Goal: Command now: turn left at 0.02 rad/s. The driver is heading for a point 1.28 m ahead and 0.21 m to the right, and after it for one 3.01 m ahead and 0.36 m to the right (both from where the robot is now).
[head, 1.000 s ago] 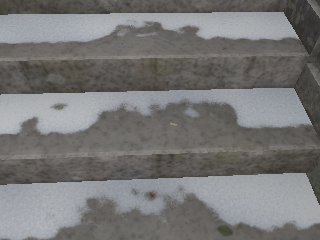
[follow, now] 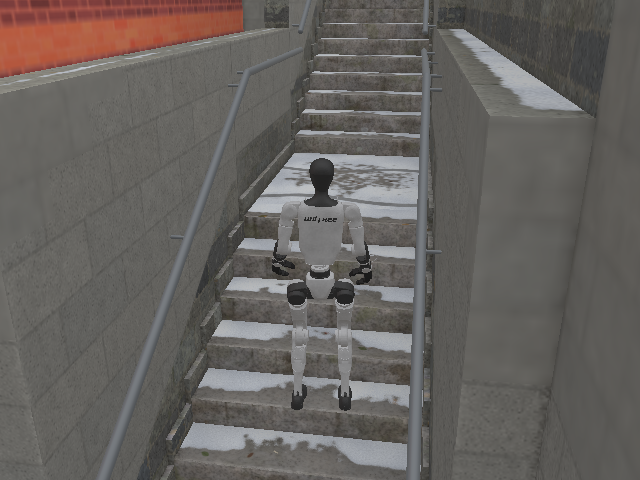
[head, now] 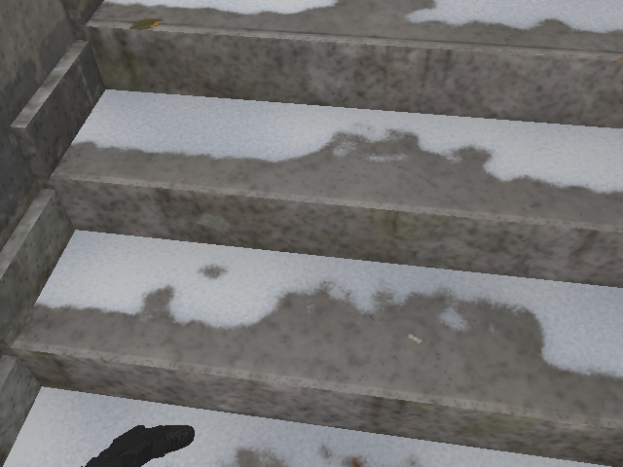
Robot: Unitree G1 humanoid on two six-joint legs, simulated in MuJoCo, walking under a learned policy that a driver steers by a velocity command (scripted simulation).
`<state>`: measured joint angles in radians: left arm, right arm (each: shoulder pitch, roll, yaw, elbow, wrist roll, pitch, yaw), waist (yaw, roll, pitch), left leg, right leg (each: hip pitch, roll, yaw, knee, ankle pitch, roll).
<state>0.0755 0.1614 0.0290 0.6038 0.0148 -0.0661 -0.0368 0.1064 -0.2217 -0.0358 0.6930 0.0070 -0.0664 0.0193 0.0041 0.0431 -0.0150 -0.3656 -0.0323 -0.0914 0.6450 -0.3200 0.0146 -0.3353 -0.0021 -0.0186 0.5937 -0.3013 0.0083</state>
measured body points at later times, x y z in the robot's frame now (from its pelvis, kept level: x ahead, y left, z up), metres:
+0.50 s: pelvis +0.03 +0.00 +0.01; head +0.04 -0.01 +0.46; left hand +0.12 +0.22 -0.11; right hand +0.18 -0.25 -0.10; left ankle +0.01 +0.11 -0.72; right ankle +0.00 -0.13 -0.73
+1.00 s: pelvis +0.23 -0.01 +0.04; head +0.25 -0.01 +0.49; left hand +0.48 +0.14 -0.02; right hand +0.13 -0.21 -0.11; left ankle +0.03 +0.11 -0.69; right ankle +0.34 -0.09 -0.59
